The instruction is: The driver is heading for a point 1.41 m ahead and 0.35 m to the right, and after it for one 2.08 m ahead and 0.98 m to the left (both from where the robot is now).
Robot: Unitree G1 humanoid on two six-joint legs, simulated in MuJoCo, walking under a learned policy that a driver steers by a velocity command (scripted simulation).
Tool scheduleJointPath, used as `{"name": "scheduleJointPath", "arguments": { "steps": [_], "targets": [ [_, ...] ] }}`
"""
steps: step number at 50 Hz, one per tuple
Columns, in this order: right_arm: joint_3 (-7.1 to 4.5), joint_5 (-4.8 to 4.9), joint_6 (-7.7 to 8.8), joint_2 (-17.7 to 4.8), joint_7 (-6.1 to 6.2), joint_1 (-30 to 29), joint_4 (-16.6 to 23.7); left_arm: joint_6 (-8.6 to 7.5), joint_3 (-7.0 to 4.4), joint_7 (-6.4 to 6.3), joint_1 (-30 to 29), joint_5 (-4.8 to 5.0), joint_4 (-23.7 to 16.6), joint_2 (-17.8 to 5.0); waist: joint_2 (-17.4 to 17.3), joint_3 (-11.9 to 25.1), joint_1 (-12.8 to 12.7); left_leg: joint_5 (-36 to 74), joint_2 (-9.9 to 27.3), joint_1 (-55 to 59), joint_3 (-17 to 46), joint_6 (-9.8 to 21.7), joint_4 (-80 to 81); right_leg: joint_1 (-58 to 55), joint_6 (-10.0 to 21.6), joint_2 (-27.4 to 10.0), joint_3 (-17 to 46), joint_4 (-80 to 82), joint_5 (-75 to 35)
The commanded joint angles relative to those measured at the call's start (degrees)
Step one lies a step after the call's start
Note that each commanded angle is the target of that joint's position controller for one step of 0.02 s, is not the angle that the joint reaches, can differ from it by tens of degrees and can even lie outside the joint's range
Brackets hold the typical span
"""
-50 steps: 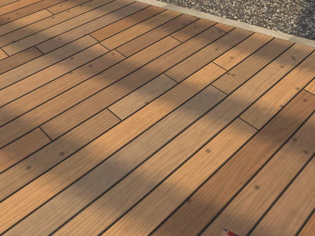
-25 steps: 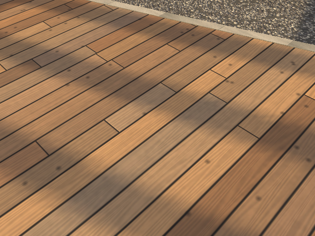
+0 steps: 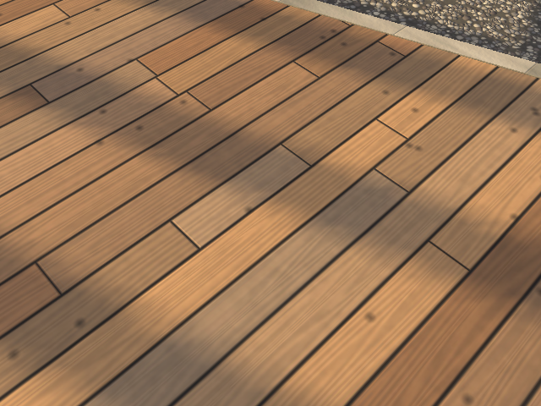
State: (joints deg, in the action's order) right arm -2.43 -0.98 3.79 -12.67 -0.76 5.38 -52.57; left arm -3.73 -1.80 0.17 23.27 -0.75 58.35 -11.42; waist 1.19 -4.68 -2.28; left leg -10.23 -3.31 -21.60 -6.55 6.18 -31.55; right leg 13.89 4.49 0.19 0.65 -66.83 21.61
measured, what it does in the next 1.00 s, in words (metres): walks ahead: right foot, then left foot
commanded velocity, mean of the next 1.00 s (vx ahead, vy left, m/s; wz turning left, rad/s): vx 0.43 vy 0.00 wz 0.00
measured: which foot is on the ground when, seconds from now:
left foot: down 0.00-0.44, up 0.46-0.92, down 0.94-1.00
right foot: up 0.00-0.42, down 0.44-0.94, up 0.96-1.00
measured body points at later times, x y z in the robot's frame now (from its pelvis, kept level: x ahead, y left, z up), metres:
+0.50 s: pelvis +0.29 -0.04 +0.00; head +0.32 -0.05 +0.45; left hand +0.47 +0.19 -0.11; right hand +0.21 -0.27 -0.15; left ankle +0.10 +0.06 -0.67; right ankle +0.38 -0.11 -0.73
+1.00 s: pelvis +0.53 -0.02 +0.00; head +0.56 -0.01 +0.45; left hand +0.47 +0.20 -0.16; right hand +0.66 -0.24 -0.13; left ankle +0.63 +0.05 -0.73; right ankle +0.39 -0.11 -0.69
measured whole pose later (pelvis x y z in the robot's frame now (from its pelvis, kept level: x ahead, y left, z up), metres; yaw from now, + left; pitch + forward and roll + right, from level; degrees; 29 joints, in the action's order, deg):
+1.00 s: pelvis +0.53 -0.02 +0.00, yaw +0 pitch +0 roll -1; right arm -1.4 -1.5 5.1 -9.4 0.4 5.6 -54.4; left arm -3.9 -1.4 -1.5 21.9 0.6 61.4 -9.0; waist 0.2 -5.0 -2.6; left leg -6.4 -1.2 -23.7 -5.2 5.6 -30.5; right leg 7.9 2.7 2.6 -2.6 -45.5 30.7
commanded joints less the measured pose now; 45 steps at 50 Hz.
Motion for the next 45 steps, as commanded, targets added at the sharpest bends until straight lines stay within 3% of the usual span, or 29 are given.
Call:
{"name": "scheduleJointPath", "arguments": {
  "steps": [1,3,5,8,12,17,19,20,21,22,23,24,25,26,27,29,32,35,37,40,43,45],
  "targets": [
    [-1.05,0.52,1.05,-4.1,0.44,7.6,-1.1,-0.24,-1.42,0.49,0.5,-1.27,-3.6,-5.3,-3.3,2.0,1.3,-4.7,17.2,11.9,23.6,7.6,22.2,16.4,0.4,-5.1,2.1,-3.4,-4.8],
    [-0.55,0.29,2.16,-2.9,0.51,9.7,-2.4,0.98,-1.18,1.20,1.3,-1.57,-3.1,-3.1,-3.6,2.4,-0.2,2.8,15.7,9.1,18.9,7.4,23.3,13.8,-0.5,-5.6,1.3,0.0,-5.2],
    [-0.82,0.21,2.70,-4.5,0.48,12.3,-3.8,1.65,-1.26,1.53,-2.7,-1.65,-4.6,-2.9,-3.7,0.8,-0.3,5.8,15.0,9.1,16.0,7.7,24.9,16.9,-1.4,-6.5,0.2,4.0,-8.1],
    [-0.53,0.23,2.50,-4.6,0.51,15.5,-4.6,1.86,-1.20,1.91,-11.7,-1.53,-7.7,-3.4,-3.4,-1.0,1.2,7.7,13.6,11.3,13.0,7.3,26.6,22.2,-2.9,-7.5,-1.5,12.4,-14.7],
    [-0.26,0.25,2.44,-4.8,0.60,20.1,-5.6,1.48,-0.47,2.17,-20.6,-0.71,-10.6,-2.3,-3.6,-1.0,4.1,14.2,12.4,15.4,9.8,5.8,25.8,21.2,-3.2,-5.7,-4.2,25.2,-21.6],
    [-0.32,-0.44,1.97,-5.7,1.32,25.4,-7.5,0.82,-0.52,1.68,-27.6,-0.74,-13.6,-3.4,-4.1,-1.6,6.1,23.2,15.6,26.7,10.3,6.0,21.7,23.4,-1.3,-3.8,-4.9,32.0,-18.3],
    [-0.53,-0.69,1.73,-6.2,1.67,24.8,-7.8,0.37,-0.81,1.52,-26.6,-0.72,-13.9,-3.8,-4.7,-1.1,4.8,30.3,16.3,28.7,9.6,5.1,18.2,19.9,0.3,-2.4,-5.5,34.6,-14.0],
    [-0.66,-0.73,1.65,-6.7,1.77,23.9,-7.8,0.11,-1.18,1.22,-23.4,-0.74,-13.0,-4.3,-5.2,0.4,3.1,38.0,16.0,28.3,8.7,4.3,14.3,14.4,1.2,-0.7,-6.2,36.0,-11.8],
    [-0.78,-0.57,1.48,-7.1,1.70,23.2,-7.8,-0.27,-1.79,0.78,-16.7,-0.88,-10.9,-5.1,-5.0,3.8,0.2,44.2,14.9,27.2,7.5,3.4,6.7,5.6,2.4,1.3,-7.2,38.4,-11.8],
    [-0.57,-0.19,1.41,-6.7,1.56,22.4,-7.5,-0.86,-2.77,0.16,-6.3,-1.58,-7.4,-6.9,-3.6,9.5,-4.0,40.6,12.5,21.2,5.3,2.1,-4.5,-8.5,4.2,0.4,-6.0,40.2,-13.9],
    [0.40,1.24,1.60,-3.5,1.16,22.9,-5.1,-1.26,-4.27,-0.57,4.0,-3.17,-5.7,-12.3,2.7,17.5,-6.8,20.8,8.5,5.4,2.7,0.2,-22.8,-26.2,8.5,-13.8,10.6,40.8,-8.1],
    [0.48,2.25,1.51,-0.8,0.88,28.0,-5.1,-0.83,-5.28,-0.06,6.0,-2.73,-5.0,-16.1,11.7,23.0,-4.7,-20.2,-1.4,-10.0,3.3,-1.4,-40.3,-34.7,15.6,-26.5,36.0,48.2,-8.0],
    [-0.91,0.60,1.19,-5.3,1.01,23.0,-5.0,-0.23,-4.75,0.32,1.2,-0.69,-5.2,-13.0,3.3,16.6,-3.2,-16.7,2.1,-14.8,9.8,-0.5,-44.4,-28.7,13.8,-22.8,34.0,50.4,-4.3],
    [-0.91,0.26,1.55,-4.6,0.72,18.5,-3.3,-0.40,-3.75,0.49,-4.7,-0.21,-6.1,-9.4,1.8,8.8,-1.2,-11.2,4.5,-16.0,9.6,-0.3,-42.6,-20.0,11.9,-20.9,25.4,52.0,-6.2],
    [-0.81,0.16,1.64,-3.5,0.60,16.5,-3.0,-0.86,-3.00,0.68,-7.8,-0.42,-6.4,-6.5,0.3,5.4,0.4,-7.7,6.4,-14.1,9.3,-0.4,-39.5,-13.8,9.9,-18.1,19.7,54.0,-11.4],
    [-0.75,-1.08,0.27,-1.8,0.06,17.6,-3.4,-1.57,-2.03,0.37,-8.3,-0.22,-5.0,-3.3,1.8,3.6,3.5,-5.6,8.1,-9.0,8.7,-1.5,-35.3,-6.7,7.1,-14.0,11.7,56.1,-18.3],
    [-0.88,-1.45,-1.06,-0.8,-0.70,15.6,-2.5,-2.66,-2.13,0.00,-3.8,0.33,-2.6,-4.7,1.7,2.7,4.5,-3.1,8.5,-10.1,6.9,-2.8,-32.2,-5.6,7.2,-12.5,7.1,57.7,-25.5],
    [-0.81,-1.34,-1.51,-1.2,-0.95,7.7,0.3,-2.68,-2.04,-0.13,-0.5,0.22,-1.3,-5.3,2.0,0.6,3.4,2.8,9.7,-15.4,5.4,-4.2,-26.2,-6.6,7.1,-11.3,4.5,59.5,-27.6],
    [-0.39,-0.82,-1.31,-0.7,-0.78,3.6,1.7,-2.63,-1.47,-0.16,0.3,0.07,-0.8,-4.6,1.7,-0.8,3.0,5.8,8.8,-14.2,3.8,-4.9,-18.4,-6.1,6.2,-9.8,1.0,57.9,-40.9],
    [0.61,-0.10,-0.83,0.8,-0.16,0.1,2.2,-2.50,-1.00,-0.41,2.9,-0.01,0.5,-4.7,3.2,0.6,1.4,10.4,5.3,-7.1,0.7,-4.5,-7.9,-7.1,4.1,-8.1,-2.9,54.5,-52.8],
    [0.53,-0.21,-0.58,-0.5,0.67,0.6,1.3,-1.90,-0.70,-0.93,3.7,-0.27,1.7,-4.7,4.9,1.8,1.2,9.9,3.9,-4.1,1.5,-3.0,-3.6,-11.9,4.2,-9.4,-2.2,50.5,-54.8],
    [-0.09,-0.51,0.10,-2.2,1.28,5.2,-0.5,-1.60,-0.83,-1.52,2.3,-0.45,1.9,-5.2,4.9,3.0,3.2,7.0,2.7,0.7,2.6,-1.4,0.1,-14.1,3.6,-10.4,-0.8,44.7,-56.9]
  ]
}}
